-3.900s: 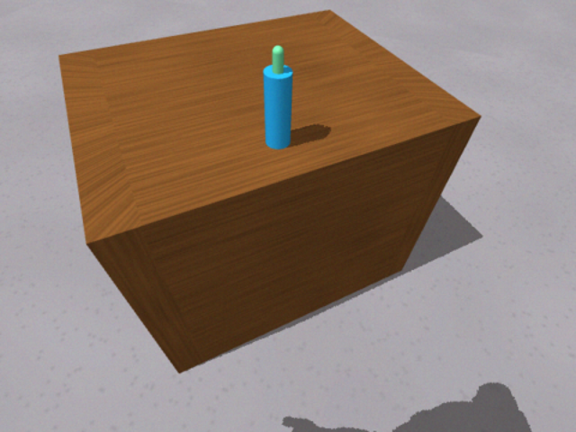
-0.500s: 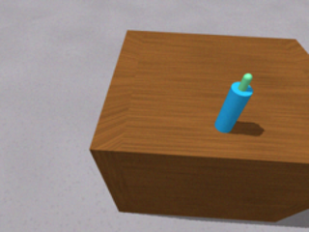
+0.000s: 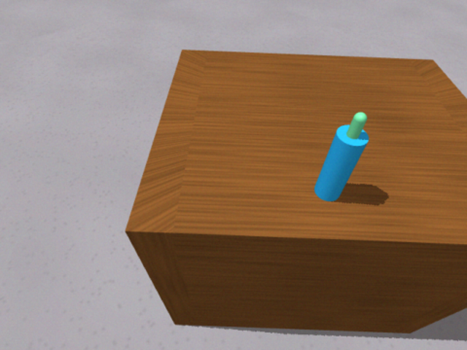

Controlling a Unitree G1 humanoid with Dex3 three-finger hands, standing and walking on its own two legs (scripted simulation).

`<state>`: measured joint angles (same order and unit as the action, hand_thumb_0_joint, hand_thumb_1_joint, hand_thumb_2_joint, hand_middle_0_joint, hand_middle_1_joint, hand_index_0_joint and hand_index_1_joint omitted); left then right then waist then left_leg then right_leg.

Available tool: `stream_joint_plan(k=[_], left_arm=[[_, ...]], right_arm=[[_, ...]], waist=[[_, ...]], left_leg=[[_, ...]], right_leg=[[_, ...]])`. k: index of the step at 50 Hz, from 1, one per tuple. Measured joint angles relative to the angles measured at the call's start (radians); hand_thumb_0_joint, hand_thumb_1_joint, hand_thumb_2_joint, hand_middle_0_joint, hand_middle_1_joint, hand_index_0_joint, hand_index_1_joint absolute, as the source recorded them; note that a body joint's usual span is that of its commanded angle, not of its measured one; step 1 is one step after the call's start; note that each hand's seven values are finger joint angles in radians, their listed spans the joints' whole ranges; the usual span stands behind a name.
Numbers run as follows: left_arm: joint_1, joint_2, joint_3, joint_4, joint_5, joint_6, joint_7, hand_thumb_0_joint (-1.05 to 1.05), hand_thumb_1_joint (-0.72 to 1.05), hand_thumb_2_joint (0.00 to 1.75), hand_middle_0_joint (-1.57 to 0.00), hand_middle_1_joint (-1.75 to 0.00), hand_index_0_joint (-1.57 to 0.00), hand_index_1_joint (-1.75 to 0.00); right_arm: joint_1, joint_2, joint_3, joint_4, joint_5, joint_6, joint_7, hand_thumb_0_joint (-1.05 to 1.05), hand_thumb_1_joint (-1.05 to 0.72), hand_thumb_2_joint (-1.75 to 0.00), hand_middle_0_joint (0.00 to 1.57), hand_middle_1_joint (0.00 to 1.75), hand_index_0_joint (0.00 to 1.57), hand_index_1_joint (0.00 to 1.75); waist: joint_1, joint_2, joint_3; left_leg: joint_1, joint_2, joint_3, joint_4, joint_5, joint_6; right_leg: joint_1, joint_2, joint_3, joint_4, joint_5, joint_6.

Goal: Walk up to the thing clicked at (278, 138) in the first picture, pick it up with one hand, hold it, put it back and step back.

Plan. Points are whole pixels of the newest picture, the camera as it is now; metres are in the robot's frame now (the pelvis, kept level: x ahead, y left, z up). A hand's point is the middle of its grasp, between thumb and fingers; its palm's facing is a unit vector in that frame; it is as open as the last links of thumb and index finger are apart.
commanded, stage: stand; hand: right
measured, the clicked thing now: (342, 158) +0.44 -0.21 +0.08
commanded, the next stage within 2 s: rise first in 1.64 s
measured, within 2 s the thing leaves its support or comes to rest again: neither
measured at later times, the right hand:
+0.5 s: hand out of the picture +0.08 -0.26 -0.16, palm faces -0.04 +0.94 -0.33, open 7.4 cm
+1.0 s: hand out of the picture +0.08 -0.26 -0.16, palm faces -0.03 +0.94 -0.34, open 7.4 cm
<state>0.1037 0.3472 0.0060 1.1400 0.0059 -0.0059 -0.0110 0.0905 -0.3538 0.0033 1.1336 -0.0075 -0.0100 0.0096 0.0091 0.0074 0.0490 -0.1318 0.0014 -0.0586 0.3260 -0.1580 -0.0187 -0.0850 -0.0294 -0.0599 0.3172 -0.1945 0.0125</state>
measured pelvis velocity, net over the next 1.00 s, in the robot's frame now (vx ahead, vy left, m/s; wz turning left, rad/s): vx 0.01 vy -0.01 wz -0.02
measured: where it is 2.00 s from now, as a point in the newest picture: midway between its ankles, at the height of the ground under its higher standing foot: outside the picture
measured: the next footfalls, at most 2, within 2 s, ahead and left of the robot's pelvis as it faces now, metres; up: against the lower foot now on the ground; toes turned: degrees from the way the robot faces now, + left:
none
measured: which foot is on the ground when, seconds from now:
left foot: down 0.00-1.00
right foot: down 0.00-1.00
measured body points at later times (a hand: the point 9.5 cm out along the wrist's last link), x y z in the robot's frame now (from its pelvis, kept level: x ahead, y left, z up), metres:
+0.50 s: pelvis +0.00 -0.01 +0.00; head +0.02 -0.01 +0.45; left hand +0.08 +0.30 -0.13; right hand +0.08 -0.31 -0.14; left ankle +0.01 +0.13 -0.75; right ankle -0.01 -0.12 -0.75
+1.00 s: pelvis +0.01 -0.01 +0.00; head +0.02 -0.01 +0.45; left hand +0.08 +0.29 -0.13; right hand +0.08 -0.31 -0.13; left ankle +0.01 +0.13 -0.75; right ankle -0.01 -0.12 -0.75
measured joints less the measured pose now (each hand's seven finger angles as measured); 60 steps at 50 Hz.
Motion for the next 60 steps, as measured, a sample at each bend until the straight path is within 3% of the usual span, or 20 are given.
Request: stream_joint_plan(k=[60], left_arm=[[0.014, 0.005, -0.001, -0.015, 0.001, 0.0, 0.001, 0.01, 0.9, 0.89, -0.2, -0.3, -0.2, -0.3]], right_arm=[[0.021, 0.001, 0.012, -0.013, 0.0, 0.002, -0.004, 0.01, -0.91, -0.9, 0.2, 0.3, 0.2, 0.3]], waist=[[0.0, -0.003, 0.002]], left_leg=[[0.015, 0.017, 0.014, -0.008, -0.012, -0.011]], right_leg=[[0.005, 0.016, 0.014, -0.002, -0.008, -0.011]])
